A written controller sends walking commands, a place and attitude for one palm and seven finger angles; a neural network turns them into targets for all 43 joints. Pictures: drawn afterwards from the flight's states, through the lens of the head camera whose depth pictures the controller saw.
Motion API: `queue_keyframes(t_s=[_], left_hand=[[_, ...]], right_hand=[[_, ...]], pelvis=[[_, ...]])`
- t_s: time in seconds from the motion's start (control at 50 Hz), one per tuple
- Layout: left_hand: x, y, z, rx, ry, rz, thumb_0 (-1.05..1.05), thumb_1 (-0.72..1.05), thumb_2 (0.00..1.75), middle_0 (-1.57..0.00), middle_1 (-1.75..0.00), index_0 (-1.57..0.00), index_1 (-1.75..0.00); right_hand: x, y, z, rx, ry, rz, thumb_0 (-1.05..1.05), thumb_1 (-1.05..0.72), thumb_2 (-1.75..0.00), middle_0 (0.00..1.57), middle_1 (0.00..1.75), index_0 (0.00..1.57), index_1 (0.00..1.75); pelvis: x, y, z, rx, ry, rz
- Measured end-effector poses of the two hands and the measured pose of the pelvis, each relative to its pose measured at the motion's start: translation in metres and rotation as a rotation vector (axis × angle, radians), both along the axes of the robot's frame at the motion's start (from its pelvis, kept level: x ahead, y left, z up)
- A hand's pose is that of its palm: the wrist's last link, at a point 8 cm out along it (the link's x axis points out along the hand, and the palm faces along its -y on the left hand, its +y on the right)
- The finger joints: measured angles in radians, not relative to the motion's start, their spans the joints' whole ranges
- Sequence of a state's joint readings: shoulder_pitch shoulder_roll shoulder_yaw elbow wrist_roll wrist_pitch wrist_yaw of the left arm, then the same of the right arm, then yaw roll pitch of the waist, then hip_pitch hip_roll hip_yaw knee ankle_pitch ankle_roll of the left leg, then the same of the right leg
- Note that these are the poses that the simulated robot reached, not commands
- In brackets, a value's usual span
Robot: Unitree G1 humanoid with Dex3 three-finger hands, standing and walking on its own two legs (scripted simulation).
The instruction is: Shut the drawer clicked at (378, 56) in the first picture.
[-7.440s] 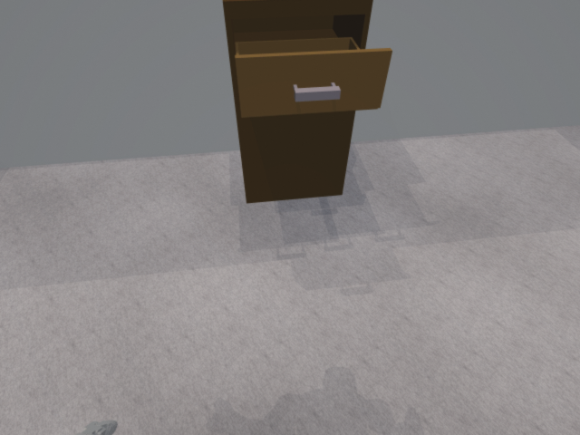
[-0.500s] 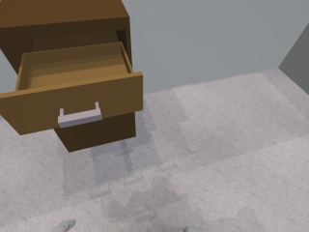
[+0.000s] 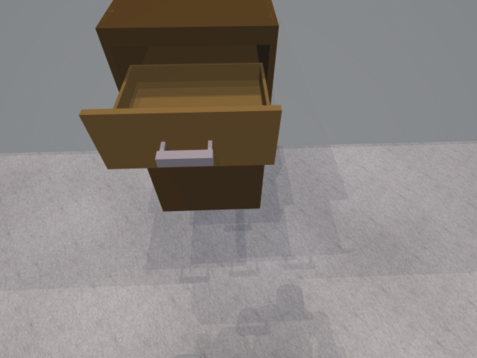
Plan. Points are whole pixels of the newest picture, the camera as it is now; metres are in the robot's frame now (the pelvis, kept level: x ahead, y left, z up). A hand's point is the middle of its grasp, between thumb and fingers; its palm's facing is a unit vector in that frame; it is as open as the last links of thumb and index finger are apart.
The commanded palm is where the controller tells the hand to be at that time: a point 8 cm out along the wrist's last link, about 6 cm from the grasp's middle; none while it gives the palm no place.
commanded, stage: take the last steps up to it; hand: left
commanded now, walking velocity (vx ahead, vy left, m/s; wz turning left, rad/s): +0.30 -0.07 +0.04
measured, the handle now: (186, 151) +0.55 +0.16 -0.02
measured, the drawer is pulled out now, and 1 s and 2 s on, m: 0.30 0.30 0.30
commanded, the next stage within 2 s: come to a stop and stand still in 0.92 s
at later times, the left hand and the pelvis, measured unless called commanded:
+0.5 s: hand out of the picture +0.10 +0.22 -0.18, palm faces -0.01 -0.99 -0.15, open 7.4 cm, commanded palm none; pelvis +0.07 +0.04 +0.00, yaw -1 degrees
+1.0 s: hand (194, 296) +0.26 +0.12 -0.17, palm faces +0.05 -0.97 -0.23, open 7.2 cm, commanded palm none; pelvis +0.20 -0.07 +0.00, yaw +2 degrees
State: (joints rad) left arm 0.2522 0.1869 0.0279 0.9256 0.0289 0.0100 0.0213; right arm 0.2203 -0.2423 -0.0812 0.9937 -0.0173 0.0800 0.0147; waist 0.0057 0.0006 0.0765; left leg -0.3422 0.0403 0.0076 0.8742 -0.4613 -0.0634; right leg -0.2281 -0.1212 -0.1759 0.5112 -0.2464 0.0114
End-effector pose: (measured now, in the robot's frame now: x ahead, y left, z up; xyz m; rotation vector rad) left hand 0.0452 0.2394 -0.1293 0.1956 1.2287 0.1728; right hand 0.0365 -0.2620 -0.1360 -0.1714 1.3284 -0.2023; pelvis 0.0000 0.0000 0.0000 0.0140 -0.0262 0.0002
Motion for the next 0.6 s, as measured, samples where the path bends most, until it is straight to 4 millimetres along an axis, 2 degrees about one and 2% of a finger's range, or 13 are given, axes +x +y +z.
queue_keyframes(t_s=[0.08,0.14,0.18,0.24,0.34,0.44,0.52,0.6], left_hand=[[-0.043,0.026,-0.022,-0.034,0.086,0.068,0.01,0.90,0.89,-0.21,-0.30,-0.20,-0.30],[-0.067,0.042,-0.031,-0.052,0.169,0.090,0.01,0.90,0.89,-0.20,-0.30,-0.20,-0.30],[-0.071,0.048,-0.029,-0.062,0.203,0.088,0.01,0.91,0.89,-0.20,-0.30,-0.20,-0.30],[-0.065,0.055,-0.023,-0.080,0.205,0.086,0.01,0.91,0.89,-0.20,-0.30,-0.20,-0.30],[-0.035,0.057,-0.019,-0.088,0.175,0.071,0.01,0.91,0.89,-0.20,-0.30,-0.20,-0.30],[0.012,0.048,-0.021,-0.087,0.150,0.030,0.01,0.91,0.89,-0.20,-0.30,-0.20,-0.30],[0.065,0.030,-0.020,-0.090,0.107,-0.022,0.01,0.91,0.89,-0.20,-0.30,-0.20,-0.30],[0.134,0.003,-0.018,-0.092,0.035,-0.089,0.01,0.91,0.89,-0.20,-0.30,-0.19,-0.30]], right_hand=[[0.027,0.026,0.005,-0.036,-0.074,0.070,0.00,-0.91,-0.90,0.20,0.29,0.19,0.30],[0.036,0.050,0.013,-0.041,-0.127,0.090,0.00,-0.91,-0.90,0.20,0.29,0.19,0.30],[0.035,0.063,0.020,-0.037,-0.139,0.086,0.00,-0.91,-0.90,0.20,0.29,0.19,0.30],[0.025,0.076,0.026,-0.039,-0.116,0.063,0.00,-0.92,-0.90,0.20,0.30,0.20,0.30],[-0.005,0.087,0.022,-0.023,-0.020,0.018,0.00,-0.93,-0.90,0.21,0.30,0.20,0.30],[-0.040,0.095,0.015,0.008,0.098,-0.058,0.00,-0.92,-0.90,0.21,0.30,0.20,0.30],[-0.063,0.096,0.011,0.035,0.197,-0.117,0.00,-0.91,-0.90,0.21,0.30,0.20,0.30],[-0.076,0.090,0.009,0.066,0.292,-0.168,0.00,-0.91,-0.90,0.21,0.30,0.20,0.30]], pelvis=[[-0.002,0.022,-0.009,-0.030,0.009,0.019],[0.002,0.035,-0.008,-0.034,-0.003,0.010],[0.008,0.040,-0.002,-0.045,-0.007,0.009],[0.017,0.048,0.006,-0.055,-0.012,0.015],[0.032,0.053,0.010,-0.050,-0.016,0.010],[0.052,0.047,0.007,-0.030,-0.014,-0.006],[0.073,0.035,0.003,-0.021,-0.011,-0.012],[0.097,0.017,-0.001,-0.018,-0.007,-0.018]])
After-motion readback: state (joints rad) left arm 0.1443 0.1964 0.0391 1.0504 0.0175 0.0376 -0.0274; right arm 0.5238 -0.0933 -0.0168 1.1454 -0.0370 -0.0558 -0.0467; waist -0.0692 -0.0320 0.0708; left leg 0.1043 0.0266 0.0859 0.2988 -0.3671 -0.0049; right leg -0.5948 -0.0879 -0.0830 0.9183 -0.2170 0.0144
